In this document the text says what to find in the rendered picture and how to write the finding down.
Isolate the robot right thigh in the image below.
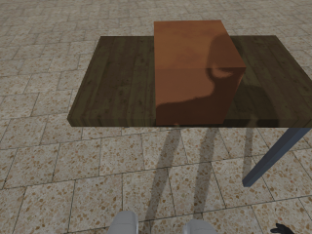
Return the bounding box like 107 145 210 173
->
182 219 218 234

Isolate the carton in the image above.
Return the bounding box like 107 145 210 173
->
153 19 247 126

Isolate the robot thigh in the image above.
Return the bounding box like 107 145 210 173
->
182 219 218 234
106 211 138 234

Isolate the right robot hand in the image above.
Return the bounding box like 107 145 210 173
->
270 223 294 234

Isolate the table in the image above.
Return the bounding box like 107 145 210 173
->
66 35 312 187

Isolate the robot left thigh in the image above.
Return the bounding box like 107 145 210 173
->
106 211 138 234

